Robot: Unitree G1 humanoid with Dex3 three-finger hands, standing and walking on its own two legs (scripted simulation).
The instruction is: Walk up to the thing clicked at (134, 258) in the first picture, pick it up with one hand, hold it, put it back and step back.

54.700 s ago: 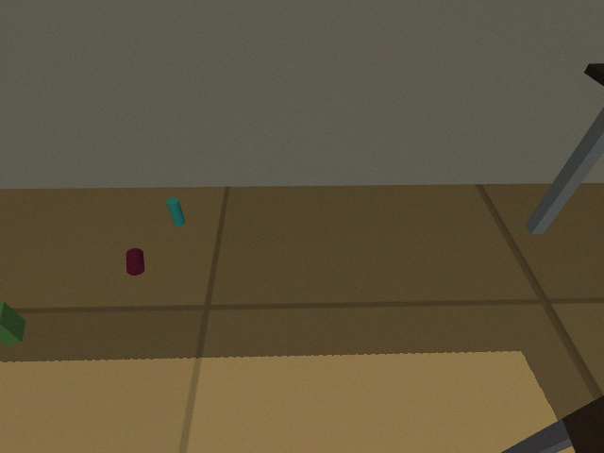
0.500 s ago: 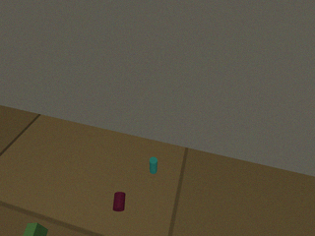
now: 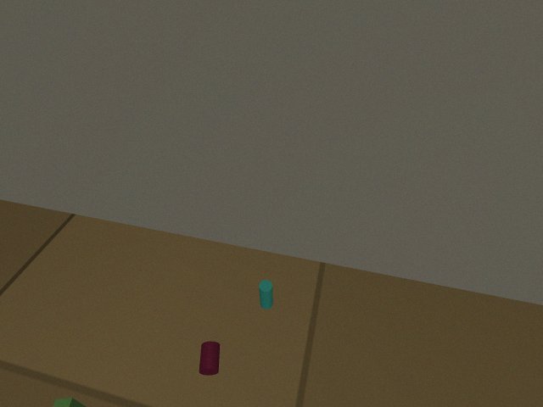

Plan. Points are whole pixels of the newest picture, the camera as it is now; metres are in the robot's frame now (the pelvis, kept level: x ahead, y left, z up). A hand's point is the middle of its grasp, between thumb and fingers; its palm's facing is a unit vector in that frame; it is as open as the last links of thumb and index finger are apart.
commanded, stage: stand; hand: left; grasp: from above
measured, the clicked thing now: (209, 358) +0.48 +0.24 -0.74
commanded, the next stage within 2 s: step back in 1.62 s
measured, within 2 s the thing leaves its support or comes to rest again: neither
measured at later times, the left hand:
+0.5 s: hand out of the picture +0.06 +0.22 -0.16, palm faces +0.00 -0.95 -0.32, open 7.4 cm
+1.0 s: hand out of the picture +0.06 +0.19 -0.17, palm faces -0.02 -0.97 -0.24, open 7.4 cm
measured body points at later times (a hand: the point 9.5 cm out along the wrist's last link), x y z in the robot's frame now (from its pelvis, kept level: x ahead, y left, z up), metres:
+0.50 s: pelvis +0.01 -0.01 +0.00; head +0.01 -0.02 +0.45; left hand +0.06 +0.27 -0.14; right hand +0.06 -0.29 -0.15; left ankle +0.01 +0.13 -0.74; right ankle +0.02 -0.14 -0.74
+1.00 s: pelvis +0.02 +0.00 +0.00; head +0.02 -0.01 +0.45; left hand +0.06 +0.24 -0.15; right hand +0.05 -0.25 -0.16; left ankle +0.01 +0.13 -0.74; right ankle +0.02 -0.14 -0.74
